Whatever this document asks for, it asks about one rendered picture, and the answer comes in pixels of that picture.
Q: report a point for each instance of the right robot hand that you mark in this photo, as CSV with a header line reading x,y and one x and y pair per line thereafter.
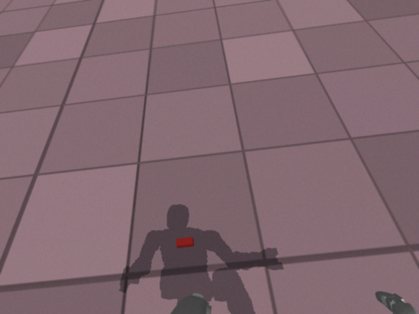
x,y
395,303

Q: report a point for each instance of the small box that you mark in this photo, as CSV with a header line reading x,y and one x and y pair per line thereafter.
x,y
185,242

